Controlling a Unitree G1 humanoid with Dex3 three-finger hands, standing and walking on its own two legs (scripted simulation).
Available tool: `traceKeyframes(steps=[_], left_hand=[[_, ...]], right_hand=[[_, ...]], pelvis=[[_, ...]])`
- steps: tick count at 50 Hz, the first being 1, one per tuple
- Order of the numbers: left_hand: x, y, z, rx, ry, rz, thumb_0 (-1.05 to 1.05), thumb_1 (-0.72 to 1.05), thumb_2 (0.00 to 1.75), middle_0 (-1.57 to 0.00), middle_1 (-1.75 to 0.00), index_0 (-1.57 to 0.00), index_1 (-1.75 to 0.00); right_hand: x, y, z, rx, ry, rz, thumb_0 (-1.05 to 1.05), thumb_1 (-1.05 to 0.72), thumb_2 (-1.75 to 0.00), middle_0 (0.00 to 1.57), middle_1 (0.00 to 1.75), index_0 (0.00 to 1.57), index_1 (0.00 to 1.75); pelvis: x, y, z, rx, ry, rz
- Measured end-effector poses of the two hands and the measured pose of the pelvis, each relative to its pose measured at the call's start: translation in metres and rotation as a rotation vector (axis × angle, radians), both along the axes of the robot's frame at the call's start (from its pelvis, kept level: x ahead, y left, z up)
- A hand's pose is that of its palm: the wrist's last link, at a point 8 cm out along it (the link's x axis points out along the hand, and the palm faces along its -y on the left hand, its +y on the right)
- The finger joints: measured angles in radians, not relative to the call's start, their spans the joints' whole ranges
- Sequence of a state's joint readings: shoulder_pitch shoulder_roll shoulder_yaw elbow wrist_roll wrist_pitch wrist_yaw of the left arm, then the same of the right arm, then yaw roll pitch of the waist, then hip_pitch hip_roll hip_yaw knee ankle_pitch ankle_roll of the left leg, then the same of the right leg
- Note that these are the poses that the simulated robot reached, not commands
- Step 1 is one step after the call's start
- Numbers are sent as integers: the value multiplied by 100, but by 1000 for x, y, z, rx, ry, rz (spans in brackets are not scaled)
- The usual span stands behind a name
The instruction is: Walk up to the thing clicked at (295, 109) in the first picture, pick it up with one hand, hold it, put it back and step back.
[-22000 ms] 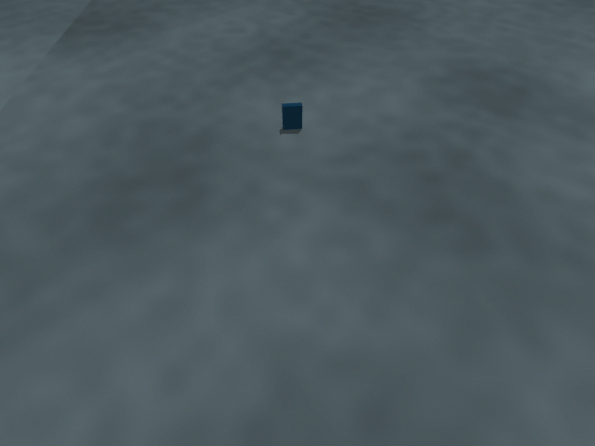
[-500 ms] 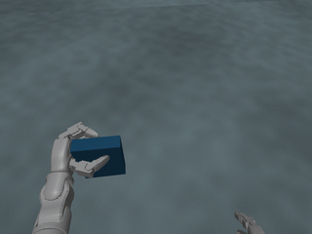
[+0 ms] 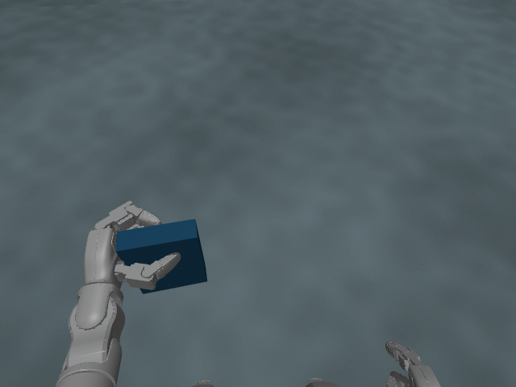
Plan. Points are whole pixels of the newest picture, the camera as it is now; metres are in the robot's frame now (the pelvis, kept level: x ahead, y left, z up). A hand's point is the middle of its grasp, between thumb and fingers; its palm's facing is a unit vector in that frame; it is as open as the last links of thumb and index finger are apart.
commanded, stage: crouch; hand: left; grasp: from the side
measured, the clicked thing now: (167, 259) +0.33 +0.15 -0.01
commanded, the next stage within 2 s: lower in 1.64 s
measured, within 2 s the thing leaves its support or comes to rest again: neither
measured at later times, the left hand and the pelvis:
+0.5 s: hand (173, 285) +0.37 +0.18 -0.21, palm faces +0.10 -0.99 -0.03, open 8.2 cm; pelvis -0.03 +0.00 -0.18, yaw -1 degrees
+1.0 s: hand (184, 301) +0.40 +0.19 -0.41, palm faces +0.15 -0.99 -0.04, open 8.2 cm; pelvis -0.07 -0.01 -0.36, yaw -3 degrees
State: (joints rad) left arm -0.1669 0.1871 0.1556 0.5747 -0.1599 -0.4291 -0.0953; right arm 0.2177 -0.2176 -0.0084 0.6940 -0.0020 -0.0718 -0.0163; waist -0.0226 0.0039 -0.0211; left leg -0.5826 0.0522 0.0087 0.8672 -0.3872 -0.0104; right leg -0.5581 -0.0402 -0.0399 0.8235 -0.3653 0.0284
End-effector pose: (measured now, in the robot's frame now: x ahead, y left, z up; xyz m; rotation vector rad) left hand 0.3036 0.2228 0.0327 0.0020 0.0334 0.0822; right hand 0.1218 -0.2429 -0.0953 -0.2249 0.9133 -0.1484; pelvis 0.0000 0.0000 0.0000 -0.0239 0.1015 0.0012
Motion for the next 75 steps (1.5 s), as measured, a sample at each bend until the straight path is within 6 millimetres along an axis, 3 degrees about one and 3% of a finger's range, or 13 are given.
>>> traceKeyframes(steps=[5,10,19,29,38,44,56,75], left_hand=[[4,1,-34,0,17,9,6,-27,97,-93,-119,-94,-119],[10,4,-80,2,13,4,6,-28,98,-93,-119,-94,-119],[27,8,-179,14,-14,-1,6,-30,100,-94,-119,-95,-118],[41,11,-277,32,-1,27,6,-30,100,-94,-119,-95,-118],[54,12,-360,39,19,46,6,-31,100,-95,-118,-96,-118],[61,15,-404,40,16,58,5,-32,101,-95,-119,-96,-119],[76,19,-467,26,24,53,5,-30,100,-94,-119,-95,-119],[90,25,-525,21,29,24,5,-28,97,-94,-119,-94,-119]], right_hand=[[-5,-6,-16,-17,27,12,1,-88,-90,20,30,20,30],[-15,-16,-47,-47,72,20,1,-89,-90,20,30,20,30],[-34,-27,-137,-81,184,29,1,-89,-90,20,30,20,30],[-52,-19,-239,-44,293,49,0,-91,-91,20,30,20,30],[-71,-20,-310,-42,355,77,0,-92,-91,20,30,20,30],[-90,-30,-347,-62,400,76,0,-93,-91,20,30,20,30],[-129,-40,-391,-107,499,67,0,-93,-91,20,30,20,30],[-143,-33,-409,-165,571,130,0,-92,-91,20,30,20,30]], pelvis=[[-8,-2,-17,-1,66,-2],[-14,-3,-48,-5,166,-2],[-23,-2,-132,-19,346,-8],[-38,-2,-215,-21,457,-20],[-51,-5,-283,-22,490,-27],[-60,-7,-324,-23,477,-34],[-68,-6,-380,-40,432,-56],[-70,2,-418,-95,371,-95]])
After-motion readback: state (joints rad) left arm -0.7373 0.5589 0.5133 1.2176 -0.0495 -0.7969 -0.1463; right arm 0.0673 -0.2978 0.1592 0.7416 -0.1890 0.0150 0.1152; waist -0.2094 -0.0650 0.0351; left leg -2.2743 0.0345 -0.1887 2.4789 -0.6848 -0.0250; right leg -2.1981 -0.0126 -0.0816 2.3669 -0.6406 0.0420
